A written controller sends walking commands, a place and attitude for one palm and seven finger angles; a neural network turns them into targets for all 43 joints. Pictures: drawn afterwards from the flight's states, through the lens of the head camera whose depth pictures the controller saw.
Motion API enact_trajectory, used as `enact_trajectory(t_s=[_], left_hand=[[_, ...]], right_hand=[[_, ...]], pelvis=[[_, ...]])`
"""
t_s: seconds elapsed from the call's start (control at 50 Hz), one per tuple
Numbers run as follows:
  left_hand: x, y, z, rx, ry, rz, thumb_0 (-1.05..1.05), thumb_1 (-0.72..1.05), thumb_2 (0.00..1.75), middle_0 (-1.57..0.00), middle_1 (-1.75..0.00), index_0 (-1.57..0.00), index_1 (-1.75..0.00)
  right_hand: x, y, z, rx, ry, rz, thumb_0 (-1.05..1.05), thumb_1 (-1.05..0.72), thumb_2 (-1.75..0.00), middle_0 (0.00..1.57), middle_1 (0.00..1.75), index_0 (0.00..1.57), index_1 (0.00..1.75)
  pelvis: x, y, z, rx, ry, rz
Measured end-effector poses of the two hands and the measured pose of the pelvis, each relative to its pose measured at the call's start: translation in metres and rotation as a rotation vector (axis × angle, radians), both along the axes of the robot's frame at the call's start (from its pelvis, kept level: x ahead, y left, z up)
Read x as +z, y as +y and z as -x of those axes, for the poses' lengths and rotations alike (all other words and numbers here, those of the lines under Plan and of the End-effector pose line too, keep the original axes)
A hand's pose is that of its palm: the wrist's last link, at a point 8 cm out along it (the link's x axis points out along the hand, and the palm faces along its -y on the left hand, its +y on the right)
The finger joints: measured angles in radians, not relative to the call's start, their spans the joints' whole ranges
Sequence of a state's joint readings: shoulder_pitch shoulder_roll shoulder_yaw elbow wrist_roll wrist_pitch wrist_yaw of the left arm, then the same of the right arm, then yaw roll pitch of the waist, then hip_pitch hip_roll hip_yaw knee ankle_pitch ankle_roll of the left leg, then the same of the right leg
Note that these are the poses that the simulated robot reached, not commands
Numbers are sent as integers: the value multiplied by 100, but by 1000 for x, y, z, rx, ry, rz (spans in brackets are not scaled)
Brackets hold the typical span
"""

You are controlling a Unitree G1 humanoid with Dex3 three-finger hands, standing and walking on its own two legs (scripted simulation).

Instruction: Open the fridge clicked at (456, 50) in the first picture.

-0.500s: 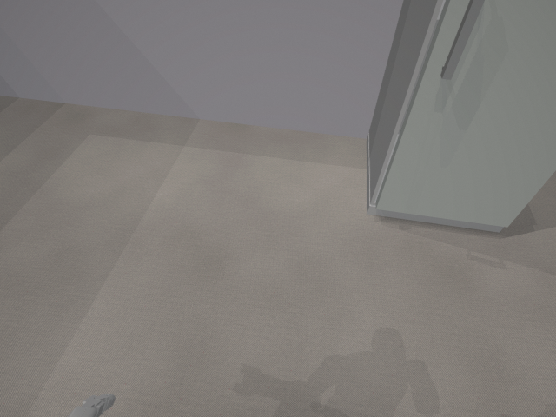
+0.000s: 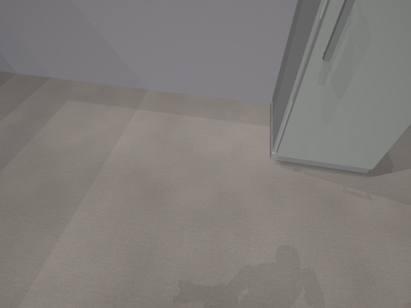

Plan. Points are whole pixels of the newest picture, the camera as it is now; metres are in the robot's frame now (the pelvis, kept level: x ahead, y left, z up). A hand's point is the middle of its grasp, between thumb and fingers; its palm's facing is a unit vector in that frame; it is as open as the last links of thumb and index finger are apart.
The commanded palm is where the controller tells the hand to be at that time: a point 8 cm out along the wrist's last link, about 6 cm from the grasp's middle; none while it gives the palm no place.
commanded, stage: stand and wait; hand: left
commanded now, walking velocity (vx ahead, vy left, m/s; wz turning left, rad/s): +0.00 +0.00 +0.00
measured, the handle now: (339, 22) +1.08 -0.45 +0.13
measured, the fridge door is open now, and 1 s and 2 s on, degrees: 0 0 0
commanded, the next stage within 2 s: look at it before walking up in 0.44 s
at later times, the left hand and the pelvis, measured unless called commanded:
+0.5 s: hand out of the picture +0.07 +0.24 -0.15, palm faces -0.05 -0.94 -0.34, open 7.4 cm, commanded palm none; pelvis -0.01 -0.01 +0.00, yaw +0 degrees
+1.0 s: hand out of the picture +0.09 +0.24 -0.15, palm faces -0.04 -0.94 -0.34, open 7.4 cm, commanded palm none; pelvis +0.00 -0.01 +0.00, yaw +0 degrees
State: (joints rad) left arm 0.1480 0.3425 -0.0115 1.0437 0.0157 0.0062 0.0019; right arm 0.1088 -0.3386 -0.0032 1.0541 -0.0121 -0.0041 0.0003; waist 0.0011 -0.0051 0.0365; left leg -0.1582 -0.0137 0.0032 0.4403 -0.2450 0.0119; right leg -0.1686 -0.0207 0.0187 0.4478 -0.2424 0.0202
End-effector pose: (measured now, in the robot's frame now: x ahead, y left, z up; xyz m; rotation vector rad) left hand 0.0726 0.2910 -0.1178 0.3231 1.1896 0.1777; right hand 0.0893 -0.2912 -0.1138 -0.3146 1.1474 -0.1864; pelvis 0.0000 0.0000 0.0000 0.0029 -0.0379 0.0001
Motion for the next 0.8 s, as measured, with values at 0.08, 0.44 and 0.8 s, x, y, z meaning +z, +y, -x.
enact_trajectory(t_s=[0.08, 0.44, 0.8], left_hand=[[1, 1, 7, 4, 16, -6, 1, 90, 90, -20, -30, -20, -29], [4, -7, 9, -8, 17, -6, 1, 90, 90, -20, -30, -20, -29], [2, -12, -2, -10, 18, 0, 1, 90, 90, -20, -30, -20, -29]], right_hand=[[-2, -4, 14, -12, 29, 1, 1, -90, -90, 21, 30, 21, 29], [-7, -9, 38, -30, 79, -15, 1, -91, -90, 21, 30, 20, 29], [-4, -12, 20, -26, 64, -8, 1, -91, -90, 21, 30, 20, 29]], pelvis=[[1, -2, 3, 0, -2, 0], [3, -8, 11, -2, 6, -2], [3, -11, 1, -4, 13, 0]])
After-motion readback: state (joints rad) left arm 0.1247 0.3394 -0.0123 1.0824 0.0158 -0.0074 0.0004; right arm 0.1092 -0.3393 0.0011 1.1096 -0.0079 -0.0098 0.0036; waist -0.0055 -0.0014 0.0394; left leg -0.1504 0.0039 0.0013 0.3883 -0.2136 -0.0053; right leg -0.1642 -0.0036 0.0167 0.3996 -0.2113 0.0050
